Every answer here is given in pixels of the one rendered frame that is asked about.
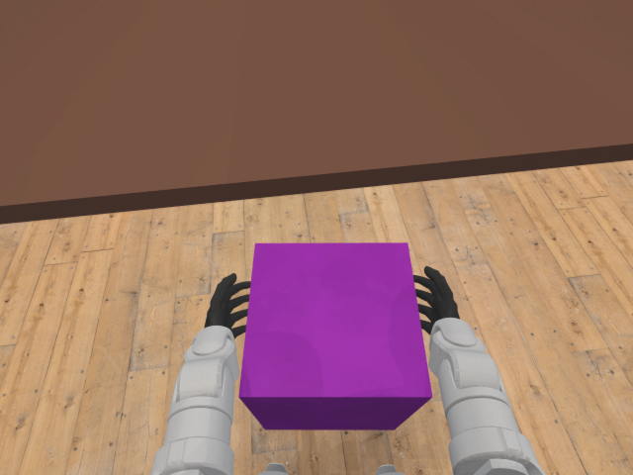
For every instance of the robot left forearm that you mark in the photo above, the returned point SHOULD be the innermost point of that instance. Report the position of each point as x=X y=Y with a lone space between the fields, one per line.
x=197 y=439

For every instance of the carton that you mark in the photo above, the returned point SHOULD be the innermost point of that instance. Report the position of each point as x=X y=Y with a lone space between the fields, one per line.
x=333 y=337

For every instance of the right robot hand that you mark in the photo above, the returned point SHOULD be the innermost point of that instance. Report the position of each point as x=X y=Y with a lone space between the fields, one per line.
x=441 y=300

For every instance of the left robot shin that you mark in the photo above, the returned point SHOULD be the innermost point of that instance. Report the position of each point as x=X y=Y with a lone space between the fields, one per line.
x=276 y=467

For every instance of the robot right forearm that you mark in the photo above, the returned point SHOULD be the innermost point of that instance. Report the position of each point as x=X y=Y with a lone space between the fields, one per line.
x=485 y=439

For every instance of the left robot hand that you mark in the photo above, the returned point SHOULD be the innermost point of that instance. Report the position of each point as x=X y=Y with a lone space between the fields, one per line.
x=221 y=306

